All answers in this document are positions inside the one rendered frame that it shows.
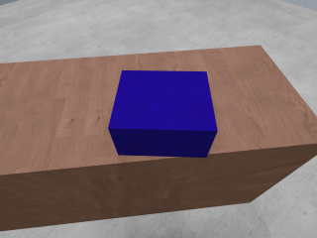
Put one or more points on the pedestal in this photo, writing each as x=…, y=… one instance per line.
x=59, y=164

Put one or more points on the carton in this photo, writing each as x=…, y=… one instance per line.
x=163, y=113

